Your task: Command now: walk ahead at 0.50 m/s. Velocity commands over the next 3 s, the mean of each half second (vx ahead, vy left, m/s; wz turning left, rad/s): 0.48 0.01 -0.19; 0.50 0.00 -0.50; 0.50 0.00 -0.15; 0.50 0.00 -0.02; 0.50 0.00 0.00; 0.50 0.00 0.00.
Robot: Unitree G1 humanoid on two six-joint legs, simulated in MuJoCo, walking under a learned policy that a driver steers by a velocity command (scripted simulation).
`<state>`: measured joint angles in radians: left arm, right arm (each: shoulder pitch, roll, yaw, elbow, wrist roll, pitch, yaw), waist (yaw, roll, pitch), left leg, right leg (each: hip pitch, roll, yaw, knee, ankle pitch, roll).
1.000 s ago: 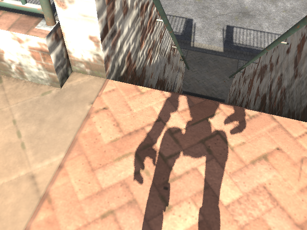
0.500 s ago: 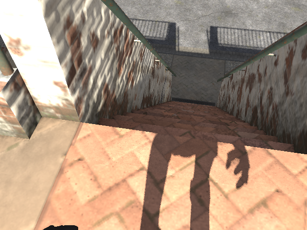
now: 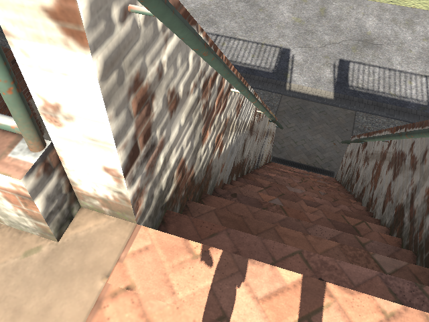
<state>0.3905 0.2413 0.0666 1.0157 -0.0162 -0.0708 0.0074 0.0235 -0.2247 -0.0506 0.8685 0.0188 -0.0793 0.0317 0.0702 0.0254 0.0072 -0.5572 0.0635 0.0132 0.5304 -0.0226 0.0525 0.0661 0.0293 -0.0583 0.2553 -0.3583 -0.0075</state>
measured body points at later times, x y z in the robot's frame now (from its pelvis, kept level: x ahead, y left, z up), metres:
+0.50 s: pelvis +0.26 +0.01 +0.00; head +0.29 +0.01 +0.45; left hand +0.48 +0.22 -0.10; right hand +0.21 -0.25 -0.13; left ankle +0.16 +0.12 -0.73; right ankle +0.42 -0.14 -0.70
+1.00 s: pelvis +0.49 -0.07 +0.00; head +0.48 -0.07 +0.45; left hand +0.64 +0.17 -0.11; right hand +0.52 -0.37 -0.11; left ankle +0.57 +0.02 -0.69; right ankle +0.43 -0.12 -0.73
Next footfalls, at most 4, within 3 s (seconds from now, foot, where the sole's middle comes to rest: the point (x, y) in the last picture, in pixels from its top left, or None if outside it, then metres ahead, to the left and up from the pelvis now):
0.04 left None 0.19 0.12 -0.77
0.60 right None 0.46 -0.13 -0.77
1.08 left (240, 284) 0.60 -0.01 -0.77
1.52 right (310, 307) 0.54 -0.23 -0.77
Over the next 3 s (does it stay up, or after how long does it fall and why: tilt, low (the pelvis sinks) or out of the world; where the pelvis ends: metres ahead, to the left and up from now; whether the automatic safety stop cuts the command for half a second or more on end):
stays up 0.85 -0.23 -0.37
